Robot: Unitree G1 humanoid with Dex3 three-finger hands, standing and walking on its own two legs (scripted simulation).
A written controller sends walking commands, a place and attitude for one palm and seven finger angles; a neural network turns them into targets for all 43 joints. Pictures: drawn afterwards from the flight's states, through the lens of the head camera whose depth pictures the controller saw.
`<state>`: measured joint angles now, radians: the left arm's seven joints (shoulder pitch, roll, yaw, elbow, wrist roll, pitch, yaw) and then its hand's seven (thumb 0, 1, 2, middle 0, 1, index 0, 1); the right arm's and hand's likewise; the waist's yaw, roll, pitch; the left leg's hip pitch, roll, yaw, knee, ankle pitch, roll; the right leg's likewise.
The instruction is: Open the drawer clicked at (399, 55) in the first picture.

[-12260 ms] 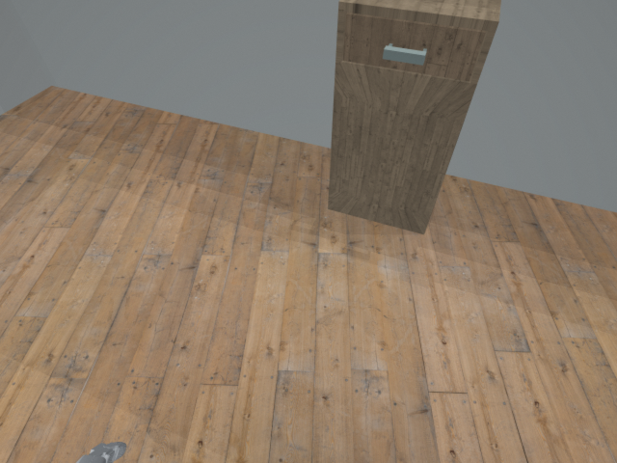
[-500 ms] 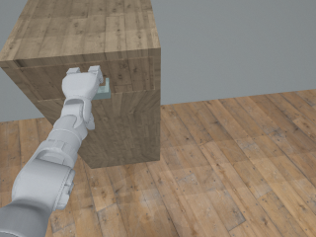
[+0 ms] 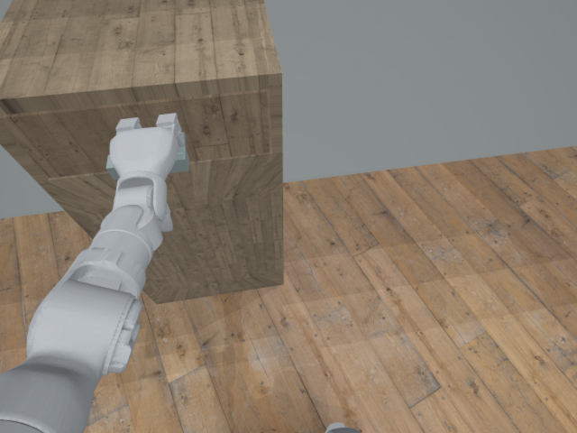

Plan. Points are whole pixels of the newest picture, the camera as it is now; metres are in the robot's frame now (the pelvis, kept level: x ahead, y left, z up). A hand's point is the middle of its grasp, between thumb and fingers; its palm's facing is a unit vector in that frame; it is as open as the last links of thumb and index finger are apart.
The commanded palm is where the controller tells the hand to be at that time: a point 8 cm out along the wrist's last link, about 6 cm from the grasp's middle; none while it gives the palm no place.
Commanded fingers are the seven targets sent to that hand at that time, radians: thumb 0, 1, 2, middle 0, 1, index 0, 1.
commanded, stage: lower the fingers behind the handle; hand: left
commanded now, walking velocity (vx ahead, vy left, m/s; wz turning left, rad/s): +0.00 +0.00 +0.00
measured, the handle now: (150, 152) +0.56 +0.19 +0.03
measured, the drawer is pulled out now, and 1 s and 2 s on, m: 0.00 0.00 0.00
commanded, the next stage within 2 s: lift the fingers back up to retry in 0.58 s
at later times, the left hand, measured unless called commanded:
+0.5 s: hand (158, 173) +0.50 +0.16 +0.04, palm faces +0.00 -0.01 -1.00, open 13.5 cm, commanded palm +0.48 +0.18 +0.06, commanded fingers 0.00 -0.50 0.30 -0.30 -1.20 -0.30 -1.20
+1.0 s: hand (153, 168) +0.51 +0.17 +0.04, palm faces -0.04 -0.03 -1.00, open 13.6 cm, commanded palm +0.49 +0.18 +0.11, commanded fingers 0.00 -0.50 0.30 -0.30 -1.20 -0.30 -1.20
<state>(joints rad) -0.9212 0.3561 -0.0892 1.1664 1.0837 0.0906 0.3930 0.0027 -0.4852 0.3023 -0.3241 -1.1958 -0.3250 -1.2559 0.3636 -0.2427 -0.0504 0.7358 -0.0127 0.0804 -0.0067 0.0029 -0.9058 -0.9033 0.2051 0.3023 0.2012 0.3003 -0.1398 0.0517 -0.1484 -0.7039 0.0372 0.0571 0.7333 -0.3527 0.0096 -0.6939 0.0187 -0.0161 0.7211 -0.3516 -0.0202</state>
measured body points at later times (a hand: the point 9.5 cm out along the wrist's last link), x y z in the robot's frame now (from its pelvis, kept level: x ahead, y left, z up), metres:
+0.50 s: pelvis -0.02 +0.01 -0.01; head +0.08 +0.00 +0.43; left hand +0.50 +0.16 +0.09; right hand -0.02 -0.26 -0.14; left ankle -0.01 +0.11 -0.71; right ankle -0.01 -0.11 -0.71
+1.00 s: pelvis -0.01 +0.01 +0.00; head +0.09 +0.00 +0.43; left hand +0.50 +0.17 +0.10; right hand -0.03 -0.25 -0.13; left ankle -0.01 +0.11 -0.71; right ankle -0.01 -0.11 -0.71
